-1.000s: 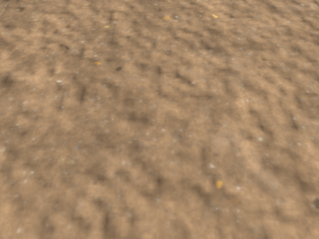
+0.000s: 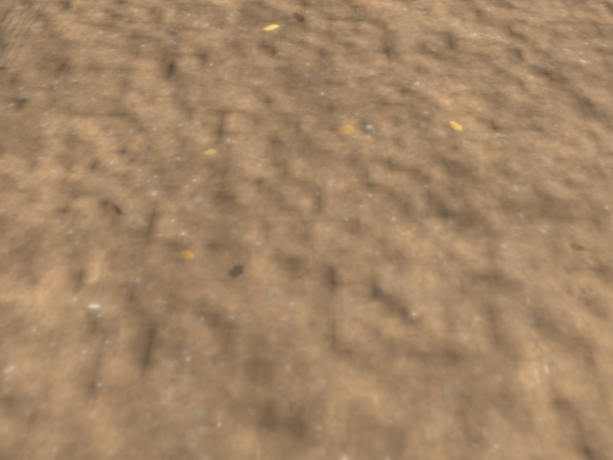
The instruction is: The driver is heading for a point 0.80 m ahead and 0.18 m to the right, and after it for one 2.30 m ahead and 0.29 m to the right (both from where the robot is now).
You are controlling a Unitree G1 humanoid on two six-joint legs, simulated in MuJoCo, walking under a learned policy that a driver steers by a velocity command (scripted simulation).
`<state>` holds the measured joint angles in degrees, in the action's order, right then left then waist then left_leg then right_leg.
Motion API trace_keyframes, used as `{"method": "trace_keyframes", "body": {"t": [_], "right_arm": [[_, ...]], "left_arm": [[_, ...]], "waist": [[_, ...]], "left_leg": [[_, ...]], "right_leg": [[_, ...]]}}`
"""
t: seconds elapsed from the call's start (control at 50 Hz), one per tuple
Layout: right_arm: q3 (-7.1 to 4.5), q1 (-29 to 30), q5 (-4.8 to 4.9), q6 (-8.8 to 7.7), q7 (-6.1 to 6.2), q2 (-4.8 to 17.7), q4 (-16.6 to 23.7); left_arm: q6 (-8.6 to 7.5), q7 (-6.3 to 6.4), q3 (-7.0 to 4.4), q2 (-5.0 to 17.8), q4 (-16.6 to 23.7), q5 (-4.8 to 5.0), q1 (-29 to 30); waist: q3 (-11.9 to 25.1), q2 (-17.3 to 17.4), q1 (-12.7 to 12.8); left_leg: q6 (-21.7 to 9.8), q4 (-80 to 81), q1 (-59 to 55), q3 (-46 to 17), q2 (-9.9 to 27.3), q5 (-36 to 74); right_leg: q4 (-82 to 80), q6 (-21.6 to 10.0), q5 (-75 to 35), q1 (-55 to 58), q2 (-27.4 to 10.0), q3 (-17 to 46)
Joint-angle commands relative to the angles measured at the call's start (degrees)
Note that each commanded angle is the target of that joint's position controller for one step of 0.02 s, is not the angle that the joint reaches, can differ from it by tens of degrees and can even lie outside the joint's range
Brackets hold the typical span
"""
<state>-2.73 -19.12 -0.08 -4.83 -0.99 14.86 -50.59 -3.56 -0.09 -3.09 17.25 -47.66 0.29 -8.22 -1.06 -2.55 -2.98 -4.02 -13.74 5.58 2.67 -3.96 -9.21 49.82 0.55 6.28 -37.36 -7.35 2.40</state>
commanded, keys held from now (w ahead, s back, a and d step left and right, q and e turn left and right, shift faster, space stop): w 0.62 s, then w+e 0.38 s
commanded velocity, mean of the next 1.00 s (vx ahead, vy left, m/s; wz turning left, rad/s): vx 0.50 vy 0.00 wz -0.12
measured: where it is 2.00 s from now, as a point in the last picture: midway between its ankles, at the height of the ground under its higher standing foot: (368, 247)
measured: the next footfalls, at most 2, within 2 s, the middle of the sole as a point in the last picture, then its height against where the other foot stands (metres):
right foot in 0.24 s outside the picture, level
left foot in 0.78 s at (260, 401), level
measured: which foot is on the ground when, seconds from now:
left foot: down 0.00-0.26, up 0.28-0.76, down 0.78-1.00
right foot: up 0.00-0.22, down 0.24-0.80, up 0.82-1.00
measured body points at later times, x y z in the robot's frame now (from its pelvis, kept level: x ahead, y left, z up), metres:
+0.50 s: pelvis +0.28 -0.07 +0.00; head +0.30 -0.08 +0.45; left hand +0.32 +0.20 -0.13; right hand +0.41 -0.35 -0.12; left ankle +0.36 +0.10 -0.68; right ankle +0.28 -0.15 -0.75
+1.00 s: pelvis +0.56 -0.01 +0.00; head +0.59 -0.01 +0.44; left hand +0.68 +0.26 -0.14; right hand +0.60 -0.29 -0.13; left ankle +0.59 +0.08 -0.75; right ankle +0.55 -0.17 -0.67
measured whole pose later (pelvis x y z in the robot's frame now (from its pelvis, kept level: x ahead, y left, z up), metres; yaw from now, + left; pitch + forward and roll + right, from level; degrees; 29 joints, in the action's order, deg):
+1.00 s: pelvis +0.56 -0.01 +0.00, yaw -9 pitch +0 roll +2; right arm -3.6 -12.5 -0.7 -5.9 -0.7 14.2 -52.1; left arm -2.1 0.7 -4.7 17.2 -51.6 2.1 -14.4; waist -2.2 -2.8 -1.0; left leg -2.3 -19.7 10.6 7.8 -0.9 -9.4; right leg 63.6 -1.8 16.7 -31.6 -5.6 2.9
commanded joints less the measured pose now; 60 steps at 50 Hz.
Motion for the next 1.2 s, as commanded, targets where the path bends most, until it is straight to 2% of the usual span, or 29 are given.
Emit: {"method": "trace_keyframes", "body": {"t": [0.02, 0.1, 0.16, 0.2, 0.24, 0.26, 0.28, 0.3, 0.32, 0.34, 0.36, 0.4, 0.44, 0.5, 0.58, 0.68, 0.74, 0.76, 0.78, 0.8, 0.82, 0.84, 0.86, 0.88, 0.9, 0.94, 1.02, 1.12, 1.2], "right_arm": [[-2.01, 1.9, 0.38, -0.70, 0.81, 9.5, 2.8], [-2.21, -2.7, 0.91, 0.06, 1.07, 10.2, -0.1], [-2.61, -3.4, 1.20, 1.06, 1.43, 10.8, -1.4], [-2.94, -2.3, 1.21, 1.64, 1.67, 11.5, -1.6], [-2.35, -1.1, 0.85, 2.28, 1.89, 10.3, -1.1], [-1.00, -3.9, -0.71, 1.94, 1.89, 7.0, 0.2], [0.70, -9.6, -0.12, 0.66, 1.20, 0.9, -0.2], [-0.86, -4.2, 1.54, -0.49, 0.85, 7.7, -0.2], [-1.52, 1.3, 2.76, -1.22, 0.68, 9.9, 1.7], [-1.50, 3.8, 2.34, -1.38, 1.02, 9.5, 2.0], [-1.75, 4.3, 1.50, -1.18, 1.24, 8.8, 2.1], [-1.70, 2.0, 1.10, -0.05, 1.29, 6.6, 1.2], [-1.54, 2.9, 0.83, 0.88, 1.46, 5.4, 1.5], [-1.54, 8.7, 0.21, 1.04, 1.48, 5.2, 3.4], [-0.83, 16.3, 0.46, 0.32, 0.72, 3.6, 5.2], [-0.52, 24.3, 0.96, -0.50, -0.67, 4.0, 8.4], [-1.34, 21.0, 0.98, -1.30, -1.10, 6.6, 8.0], [-2.13, 15.9, 0.90, -1.51, -0.89, 8.0, 6.6], [-3.56, 6.7, 0.58, -1.63, -0.33, 10.8, 3.9], [-4.65, -3.4, -0.35, -1.50, 0.32, 15.0, 2.4], [-5.03, -4.8, -0.24, -0.90, 0.02, 17.2, 1.1], [-3.39, -3.1, 0.14, -0.91, 0.02, 10.8, 2.1], [-2.62, 1.2, 0.23, -1.09, 0.26, 8.3, 2.7], [-2.23, 5.1, 0.02, -1.28, 0.27, 7.2, 3.0], [-1.90, 7.7, -0.20, -1.43, 0.21, 5.6, 2.9], [-1.76, 9.8, -0.85, -1.82, 0.24, 4.6, 2.4], [-2.60, 9.3, -0.88, -2.19, 1.03, 6.8, 1.0], [-3.23, 7.4, -0.53, -1.31, 2.03, 9.0, 0.2], [-3.89, 3.5, 0.56, 0.13, 2.22, 10.6, -1.1]], "left_arm": [[-0.78, -0.40, -0.10, 1.7, 3.7, -0.04, 3.7], [-1.30, -1.39, 0.31, 1.5, 5.8, 0.54, 10.5], [-1.72, -2.33, 0.13, 2.6, 7.1, 0.64, 12.4], [-1.90, -2.57, -0.51, 4.2, 6.4, 0.60, 9.0], [-1.85, -1.90, -2.82, 8.4, 1.9, 0.27, -5.7], [-1.58, -1.41, -4.03, 13.1, 0.1, -0.32, -14.9], [-1.27, -1.77, -4.19, 14.3, -1.1, 0.13, -17.1], [-1.41, -1.78, -2.69, 9.0, -0.6, 0.65, -15.5], [-1.59, -1.58, -2.06, 7.4, 0.4, 0.45, -10.3], [-1.72, -1.60, -1.65, 6.3, 1.1, -0.08, -6.4], [-1.95, -1.65, -1.36, 5.0, 1.3, -0.56, -4.0], [-2.35, -1.78, -0.97, 3.6, 1.0, -0.96, -2.7], [-2.77, -1.59, -1.24, 4.7, 0.1, -0.53, -3.7], [-2.51, -0.70, -1.65, 6.3, -1.5, -0.44, -6.3], [-2.01, 0.05, -1.63, 6.9, -3.3, 0.13, -9.5], [-0.57, 0.39, -1.88, 7.3, -6.6, 0.85, -15.1], [0.28, 0.87, -2.60, 8.7, -6.5, 1.09, -13.7], [0.50, 0.92, -2.64, 8.9, -6.2, 1.10, -12.3], [0.57, 0.89, -2.03, 7.3, -5.7, 0.66, -11.9], [0.54, 0.89, -0.73, 3.8, -3.9, -0.69, -12.4], [-0.49, 0.55, 0.90, -2.8, -3.7, 0.49, -20.2], [-1.07, 0.57, -0.71, 4.4, -4.5, 1.78, -16.7], [-1.34, 0.60, -1.65, 6.9, -3.0, 2.71, -11.8], [-1.24, 0.95, -1.72, 6.2, -2.8, 2.55, -9.8], [-0.88, 1.12, -2.07, 5.4, -2.7, 1.87, -9.0], [0.51, 0.85, -2.18, 2.8, -2.7, 1.91, -10.7], [2.30, 0.66, -2.27, 1.3, 0.0, 1.41, -6.9], [1.63, -1.13, -1.55, 0.3, 2.9, 0.91, 1.2], [1.71, -2.48, -1.12, 0.3, 6.4, 0.91, 7.7]], "waist": [[-1.6, 5.8, 0.7], [-3.3, 5.4, -1.6], [-3.5, 5.9, -0.8], [-1.2, 7.1, 1.6], [8.1, 6.1, 8.7], [17.1, -2.4, 10.2], [23.0, -15.2, 7.4], [18.0, -8.0, 9.5], [9.8, -5.5, 8.6], [5.5, -1.2, 7.0], [2.9, -0.9, 5.2], [2.7, -2.3, 2.7], [1.4, -1.7, 2.2], [-0.6, -0.4, 3.4], [-2.1, -0.5, 5.9], [-4.3, -0.1, 7.7], [-2.2, -1.7, 4.5], [0.6, -2.1, 1.5], [7.1, -1.2, -2.6], [16.8, 5.7, -5.6], [23.5, 22.1, -1.3], [19.2, 14.8, -3.3], [11.0, 11.9, -2.8], [6.9, 8.2, -1.1], [3.8, 7.7, 0.3], [2.2, 9.1, 2.7], [-1.0, 6.5, 3.5], [-3.0, 4.8, 1.1], [-4.9, 4.3, -0.8]], "left_leg": [[-7.7, 7.8, 2.1, -7.2, 13.9, 11.7], [-7.4, 6.6, -2.8, -6.6, 15.7, 10.7], [-6.5, 3.2, -9.2, -7.4, 18.6, 14.8], [-5.3, -1.4, -11.3, -7.1, 19.0, 24.6], [-2.6, -18.7, -6.0, -3.5, 14.3, 34.8], [-0.3, -38.0, 8.8, -1.0, 9.7, 16.2], [2.5, -53.8, 28.5, -4.3, -0.2, -22.9], [1.4, -59.6, 34.8, -10.2, 3.0, -24.3], [0.5, -59.2, 37.6, -8.6, 5.9, -18.5], [0.7, -56.8, 35.7, -7.2, 8.7, -13.3], [1.1, -53.5, 33.2, -7.1, 10.5, -9.8], [1.7, -50.3, 27.7, -7.3, 12.1, -6.7], [2.8, -46.8, 28.6, -6.5, 12.7, -4.5], [4.5, -37.6, 33.1, -6.2, 12.9, 4.0], [4.7, -23.9, 30.2, -3.7, 10.6, 15.0], [3.7, -16.0, 31.4, -4.3, 8.7, 12.7], [2.3, -13.3, 24.7, -4.3, 7.1, 7.1], [1.2, -11.9, 16.9, -2.9, 5.7, 6.4], [-0.6, -12.9, 2.7, -3.1, 6.3, 7.4], [-3.8, -15.2, -15.0, -14.7, 17.4, 7.0], [-11.4, -7.9, -30.4, -39.0, 28.7, -5.6], [-9.4, -4.3, -26.0, -39.3, 26.7, -13.2], [-6.9, -2.9, -18.6, -30.5, 25.2, -12.4], [-5.9, -1.1, -11.1, -24.7, 23.3, -7.4], [-5.4, 0.9, -5.4, -19.6, 21.4, -3.2], [-5.1, 4.1, 0.6, -12.9, 19.7, 1.0], [-6.5, 7.2, 2.4, -4.7, 19.9, 7.3], [-5.3, 8.1, 0.0, 4.5, 18.4, 11.3], [-4.5, 5.5, -7.6, 7.6, 20.5, 15.0]], "right_leg": [[-9.9, 0.5, -9.9, 0.9, 0.5, -0.9], [-17.5, -0.2, -12.3, 1.6, 2.3, -1.8], [-20.5, -2.3, -7.3, 0.7, 2.8, -1.2], [-21.4, -3.9, -3.0, 6.3, 4.5, -2.6], [-22.1, -6.9, -4.0, 28.0, 6.3, -4.3], [-19.3, -11.8, -5.6, 47.7, -5.7, 9.8], [-28.6, -19.4, 10.0, 61.4, -14.9, 35.9], [-32.7, -16.9, 18.6, 57.9, -13.3, 36.3], [-34.2, -14.7, 16.5, 49.8, -11.7, 28.6], [-35.8, -13.8, 10.3, 41.9, -9.7, 22.8], [-37.2, -13.5, 4.8, 35.9, -8.0, 18.5], [-40.1, -13.2, -0.2, 30.6, -5.6, 13.3], [-42.1, -14.0, -4.2, 28.5, -5.4, 10.1], [-43.7, -13.9, -7.5, 29.6, -4.9, 6.7], [-44.3, -11.8, -7.7, 29.8, -2.4, 1.4], [-40.3, -11.7, -9.4, 37.9, -5.8, 3.7], [-34.9, -10.4, -15.8, 40.6, -7.4, 6.3], [-29.8, -9.5, -23.0, 39.4, -6.0, 5.5], [-19.4, -7.8, -24.4, 34.8, -2.5, 3.6], [-1.3, -5.5, -7.8, 23.1, 2.4, 0.6], [15.7, -2.6, 26.8, 2.9, 10.7, 0.1], [22.0, -2.9, 27.5, -2.0, 7.4, 5.9], [22.7, -3.5, 22.1, -4.9, 5.0, 4.9], [21.3, -3.2, 17.2, -2.9, 2.4, 3.8], [18.8, -3.0, 13.9, -1.1, 0.8, 3.8], [16.7, -2.7, 10.7, 3.7, -1.0, 3.7], [10.7, -1.5, 4.0, -0.9, -1.9, 3.8], [-4.8, -1.5, -7.9, -0.1, -0.7, -0.6], [-11.3, -3.1, -5.8, -1.6, 0.6, -3.6]]}}
Keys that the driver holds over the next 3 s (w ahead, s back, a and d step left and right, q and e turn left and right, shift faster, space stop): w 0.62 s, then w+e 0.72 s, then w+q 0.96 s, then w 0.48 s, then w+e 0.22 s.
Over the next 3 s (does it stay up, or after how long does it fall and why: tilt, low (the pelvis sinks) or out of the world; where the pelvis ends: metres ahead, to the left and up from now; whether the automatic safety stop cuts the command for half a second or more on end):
stays up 1.66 -0.18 -0.01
